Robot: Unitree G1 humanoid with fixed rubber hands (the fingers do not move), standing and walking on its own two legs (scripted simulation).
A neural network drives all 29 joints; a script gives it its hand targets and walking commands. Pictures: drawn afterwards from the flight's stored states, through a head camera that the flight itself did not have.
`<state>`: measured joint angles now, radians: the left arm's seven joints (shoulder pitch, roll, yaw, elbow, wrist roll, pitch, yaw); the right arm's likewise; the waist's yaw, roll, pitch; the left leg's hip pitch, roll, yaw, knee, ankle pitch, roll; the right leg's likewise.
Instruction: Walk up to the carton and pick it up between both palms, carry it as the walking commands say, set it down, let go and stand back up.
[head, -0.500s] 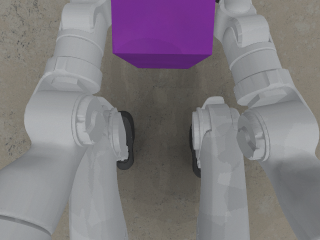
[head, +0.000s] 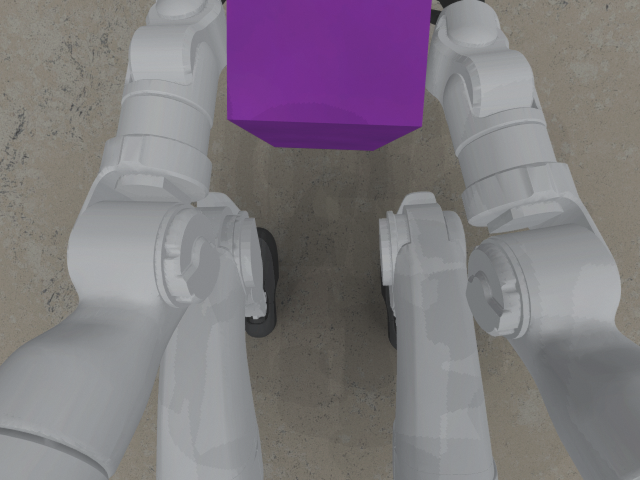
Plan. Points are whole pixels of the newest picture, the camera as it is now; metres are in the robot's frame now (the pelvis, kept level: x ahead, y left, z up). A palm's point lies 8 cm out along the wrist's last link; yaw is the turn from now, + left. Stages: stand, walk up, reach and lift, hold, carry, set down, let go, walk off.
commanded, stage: reach and lift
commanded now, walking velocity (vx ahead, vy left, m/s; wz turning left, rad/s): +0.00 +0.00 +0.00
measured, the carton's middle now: (327, 42) +0.53 +0.00 -0.14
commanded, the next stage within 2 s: none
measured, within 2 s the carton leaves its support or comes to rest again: neither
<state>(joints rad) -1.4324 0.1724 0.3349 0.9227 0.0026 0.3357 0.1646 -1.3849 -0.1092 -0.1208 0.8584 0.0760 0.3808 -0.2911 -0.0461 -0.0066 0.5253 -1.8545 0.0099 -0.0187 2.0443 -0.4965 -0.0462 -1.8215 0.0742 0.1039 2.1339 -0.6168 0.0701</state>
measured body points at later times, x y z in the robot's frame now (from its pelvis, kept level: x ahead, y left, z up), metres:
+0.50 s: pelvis -0.01 +0.00 +0.04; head +0.28 -0.01 +0.37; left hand +0.55 +0.12 -0.02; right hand +0.53 -0.12 -0.02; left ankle +0.16 +0.14 -0.38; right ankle +0.13 -0.13 -0.38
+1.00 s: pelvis -0.02 +0.00 +0.09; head +0.25 -0.01 +0.44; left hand +0.53 +0.12 +0.05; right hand +0.50 -0.12 +0.04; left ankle +0.16 +0.14 -0.38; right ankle +0.13 -0.13 -0.38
